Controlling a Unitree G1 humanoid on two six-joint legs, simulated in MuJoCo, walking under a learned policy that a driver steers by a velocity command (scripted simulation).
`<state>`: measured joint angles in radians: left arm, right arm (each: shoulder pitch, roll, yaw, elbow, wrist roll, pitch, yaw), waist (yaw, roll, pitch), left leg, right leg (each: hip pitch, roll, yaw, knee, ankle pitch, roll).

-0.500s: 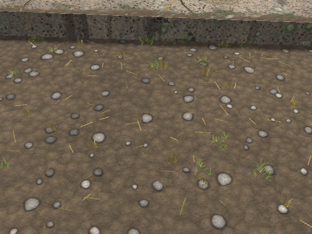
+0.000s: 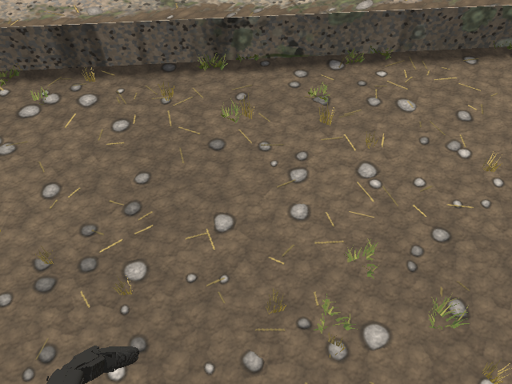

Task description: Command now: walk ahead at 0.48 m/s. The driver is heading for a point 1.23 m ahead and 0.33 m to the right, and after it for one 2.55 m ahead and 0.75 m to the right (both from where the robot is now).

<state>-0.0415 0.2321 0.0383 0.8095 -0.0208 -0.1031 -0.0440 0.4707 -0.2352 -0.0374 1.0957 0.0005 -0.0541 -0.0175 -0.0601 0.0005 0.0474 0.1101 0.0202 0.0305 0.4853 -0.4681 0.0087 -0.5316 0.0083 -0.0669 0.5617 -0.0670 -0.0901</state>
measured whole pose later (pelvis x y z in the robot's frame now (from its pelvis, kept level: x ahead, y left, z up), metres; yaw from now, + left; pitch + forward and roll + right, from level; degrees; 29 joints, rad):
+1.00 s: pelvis +0.57 +0.03 +0.02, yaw -13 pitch +2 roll +2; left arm 0.07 0.23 0.06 0.83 -0.02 -0.04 -0.05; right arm 0.32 -0.24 -0.07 0.98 0.00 -0.08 -0.02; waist -0.06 -0.02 0.03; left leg 0.11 -0.02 0.27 0.23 -0.36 0.00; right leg -0.64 -0.08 -0.03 0.65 -0.02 -0.07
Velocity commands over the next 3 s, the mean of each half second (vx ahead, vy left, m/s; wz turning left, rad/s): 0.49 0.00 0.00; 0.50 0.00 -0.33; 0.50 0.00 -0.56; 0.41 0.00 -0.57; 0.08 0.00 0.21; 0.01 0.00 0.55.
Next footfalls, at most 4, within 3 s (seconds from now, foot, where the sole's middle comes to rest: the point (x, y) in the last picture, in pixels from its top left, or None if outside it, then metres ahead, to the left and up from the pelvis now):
0.52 left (199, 370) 0.48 0.14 -0.75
1.08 right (293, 266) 0.76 -0.12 -0.75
1.56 left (262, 174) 1.10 -0.05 -0.75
2.02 right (368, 167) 1.11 -0.41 -0.75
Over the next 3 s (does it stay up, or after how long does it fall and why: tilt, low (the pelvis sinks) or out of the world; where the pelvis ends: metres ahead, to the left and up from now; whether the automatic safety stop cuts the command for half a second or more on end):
stays up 1.15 -0.28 0.02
